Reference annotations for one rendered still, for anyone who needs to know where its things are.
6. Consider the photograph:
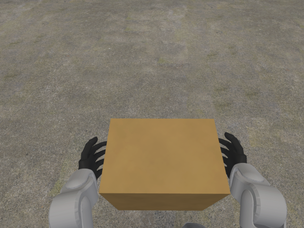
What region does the robot left hand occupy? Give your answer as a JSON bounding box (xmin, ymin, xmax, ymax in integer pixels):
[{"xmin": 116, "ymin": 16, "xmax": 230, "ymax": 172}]
[{"xmin": 78, "ymin": 137, "xmax": 107, "ymax": 180}]

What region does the robot right hand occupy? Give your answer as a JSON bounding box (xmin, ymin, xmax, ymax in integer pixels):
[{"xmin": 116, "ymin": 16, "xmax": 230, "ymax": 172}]
[{"xmin": 218, "ymin": 132, "xmax": 247, "ymax": 178}]

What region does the robot right forearm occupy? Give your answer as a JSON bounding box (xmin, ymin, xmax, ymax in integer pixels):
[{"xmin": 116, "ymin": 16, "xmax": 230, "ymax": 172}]
[{"xmin": 229, "ymin": 163, "xmax": 287, "ymax": 228}]

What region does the carton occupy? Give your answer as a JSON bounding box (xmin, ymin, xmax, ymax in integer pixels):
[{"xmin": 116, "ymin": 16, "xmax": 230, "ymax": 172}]
[{"xmin": 99, "ymin": 118, "xmax": 230, "ymax": 211}]

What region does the robot left forearm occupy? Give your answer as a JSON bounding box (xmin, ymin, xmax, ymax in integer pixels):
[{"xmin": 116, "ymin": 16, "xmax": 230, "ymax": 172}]
[{"xmin": 48, "ymin": 169, "xmax": 98, "ymax": 228}]

